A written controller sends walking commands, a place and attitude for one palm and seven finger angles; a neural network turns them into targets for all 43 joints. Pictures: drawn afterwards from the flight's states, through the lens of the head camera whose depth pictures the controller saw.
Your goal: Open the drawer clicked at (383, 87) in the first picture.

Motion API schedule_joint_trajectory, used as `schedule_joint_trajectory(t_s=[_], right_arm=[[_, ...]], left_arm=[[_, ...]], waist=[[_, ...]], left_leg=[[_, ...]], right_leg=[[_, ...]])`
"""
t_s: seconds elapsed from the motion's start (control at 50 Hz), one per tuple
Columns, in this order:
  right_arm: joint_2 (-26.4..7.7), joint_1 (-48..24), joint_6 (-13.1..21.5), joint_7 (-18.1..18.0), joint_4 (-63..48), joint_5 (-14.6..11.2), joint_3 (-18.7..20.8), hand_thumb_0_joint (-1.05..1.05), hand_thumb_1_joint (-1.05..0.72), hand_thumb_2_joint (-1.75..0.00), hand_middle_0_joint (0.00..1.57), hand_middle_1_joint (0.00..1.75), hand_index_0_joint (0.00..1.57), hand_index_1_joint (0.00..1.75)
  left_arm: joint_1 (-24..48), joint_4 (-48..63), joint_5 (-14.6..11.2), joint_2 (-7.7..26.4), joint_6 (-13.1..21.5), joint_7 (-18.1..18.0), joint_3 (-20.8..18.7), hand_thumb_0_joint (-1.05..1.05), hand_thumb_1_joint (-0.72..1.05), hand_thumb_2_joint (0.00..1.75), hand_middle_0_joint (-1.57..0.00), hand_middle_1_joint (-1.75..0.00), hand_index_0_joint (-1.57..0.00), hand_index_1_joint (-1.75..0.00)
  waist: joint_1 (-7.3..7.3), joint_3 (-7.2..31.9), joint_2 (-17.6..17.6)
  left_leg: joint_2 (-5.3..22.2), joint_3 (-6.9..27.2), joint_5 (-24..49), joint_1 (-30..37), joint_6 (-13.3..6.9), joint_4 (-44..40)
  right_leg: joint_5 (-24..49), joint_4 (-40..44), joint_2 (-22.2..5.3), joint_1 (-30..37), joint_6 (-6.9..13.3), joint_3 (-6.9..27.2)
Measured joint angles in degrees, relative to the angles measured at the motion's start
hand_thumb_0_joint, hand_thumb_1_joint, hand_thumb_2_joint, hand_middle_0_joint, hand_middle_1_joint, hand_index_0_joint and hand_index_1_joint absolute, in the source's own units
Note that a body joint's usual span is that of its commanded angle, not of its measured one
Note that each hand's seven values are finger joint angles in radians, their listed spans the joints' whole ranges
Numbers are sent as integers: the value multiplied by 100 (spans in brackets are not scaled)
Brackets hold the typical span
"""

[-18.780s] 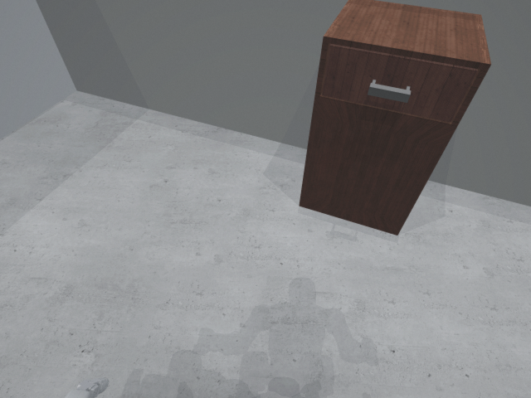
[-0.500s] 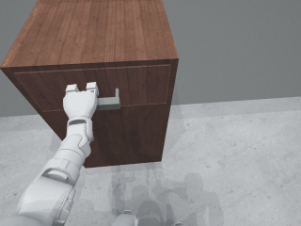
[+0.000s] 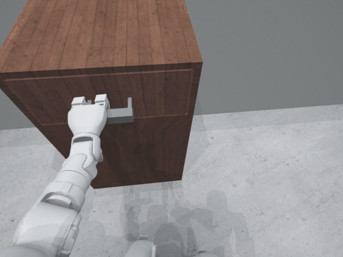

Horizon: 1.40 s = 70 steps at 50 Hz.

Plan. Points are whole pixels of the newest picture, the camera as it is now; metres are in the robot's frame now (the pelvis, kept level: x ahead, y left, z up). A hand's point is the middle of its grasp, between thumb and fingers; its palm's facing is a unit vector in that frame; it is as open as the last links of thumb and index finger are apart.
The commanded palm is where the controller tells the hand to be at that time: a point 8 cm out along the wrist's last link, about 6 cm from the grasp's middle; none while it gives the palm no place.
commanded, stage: lower the fingers behind the handle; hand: left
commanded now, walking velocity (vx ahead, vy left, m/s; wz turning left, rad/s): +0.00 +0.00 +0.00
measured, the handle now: (109, 109) +0.48 +0.18 +0.02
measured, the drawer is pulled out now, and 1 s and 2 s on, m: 0.00 0.00 0.12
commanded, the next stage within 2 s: close the thumb around the handle in 0.08 s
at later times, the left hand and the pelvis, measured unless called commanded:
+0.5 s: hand (95, 130) +0.43 +0.21 +0.00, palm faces -0.01 -0.04 -1.00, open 10.9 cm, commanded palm +0.41 +0.19 +0.06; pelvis +0.01 +0.00 +0.01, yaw +0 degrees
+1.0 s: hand (95, 130) +0.43 +0.21 +0.00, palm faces -0.04 -0.05 -1.00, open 6.0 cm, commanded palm +0.40 +0.20 +0.06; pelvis +0.02 -0.01 +0.01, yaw +0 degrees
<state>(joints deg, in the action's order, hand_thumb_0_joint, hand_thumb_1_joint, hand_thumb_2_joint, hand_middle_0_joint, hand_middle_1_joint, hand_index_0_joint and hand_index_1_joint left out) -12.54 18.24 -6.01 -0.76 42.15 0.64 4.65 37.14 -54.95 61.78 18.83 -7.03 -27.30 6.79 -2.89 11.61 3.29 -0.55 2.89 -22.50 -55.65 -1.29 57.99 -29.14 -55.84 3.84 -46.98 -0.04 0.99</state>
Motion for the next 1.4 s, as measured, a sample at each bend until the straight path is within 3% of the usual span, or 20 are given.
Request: schedule_joint_trajectory(t_s=[0.14, 0.34, 0.44, 0.56, 0.78, 1.06, 1.4], right_arm=[[70, -108, -32, -19, -112, -36, -104, 1, -91, -89, 20, 30, 20, 30], [43, -55, -37, -74, -230, -20, -75, 0, -91, -89, 20, 30, 20, 30], [13, -73, -34, -26, -192, -6, -1, 0, -91, -89, 20, 30, 20, 30], [15, -146, -62, 38, -141, 1, 24, 1, -91, -89, 20, 30, 20, 30], [54, -170, -122, 9, -203, -15, -48, 1, -91, -89, 20, 30, 20, 30], [7, -139, -137, -35, -232, -11, -14, 1, -91, -89, 20, 30, 20, 30], [6, -260, -156, 37, -401, -65, -31, 1, -91, -89, 20, 30, 20, 30]], left_arm=[[86, -201, -133, -64, -331, 205, 19, 0, -49, 30, -33, -121, -32, -120], [-289, 77, -50, 96, 201, 385, -120, 0, -39, 35, -31, -121, -33, -121], [-436, 276, -10, 59, 278, 221, -132, 0, -20, 43, -31, -122, -34, -123], [-481, 350, -36, -59, 58, 77, -82, 0, 10, 56, -33, -124, -37, -126], [-465, 230, -94, -78, -92, 278, -59, 0, 65, 79, -33, -128, -41, -132], [-754, 497, 0, 2, 166, 303, -301, 0, 64, 79, -36, -128, -41, -135], [-1996, 1696, -123, -203, -112, 226, 21, 0, 64, 80, -36, -128, -42, -135]], waist=[[-82, -30, -19], [-25, 28, -17], [36, 32, -2], [64, 24, 27], [23, 22, 13], [4, 62, 6], [134, 42, 42]], left_leg=[[13, -17, 69, 259, 8, -247], [41, -48, 0, 385, 19, -280], [32, -40, -51, 328, 19, -207], [19, -36, -73, 345, 17, -201], [20, -48, -39, 536, 25, -356], [59, -98, -94, 529, 30, -299], [37, -155, -69, 1021, 9, -576]], right_leg=[[87, 246, 1, 244, 15, 27], [47, 298, 23, 363, 32, 64], [-6, 234, 17, 317, 33, 52], [-30, 234, 5, 340, 31, 47], [10, 379, -1, 519, 43, 64], [-27, 309, 31, 485, 51, 114], [25, 602, -9, 969, 37, 178]])
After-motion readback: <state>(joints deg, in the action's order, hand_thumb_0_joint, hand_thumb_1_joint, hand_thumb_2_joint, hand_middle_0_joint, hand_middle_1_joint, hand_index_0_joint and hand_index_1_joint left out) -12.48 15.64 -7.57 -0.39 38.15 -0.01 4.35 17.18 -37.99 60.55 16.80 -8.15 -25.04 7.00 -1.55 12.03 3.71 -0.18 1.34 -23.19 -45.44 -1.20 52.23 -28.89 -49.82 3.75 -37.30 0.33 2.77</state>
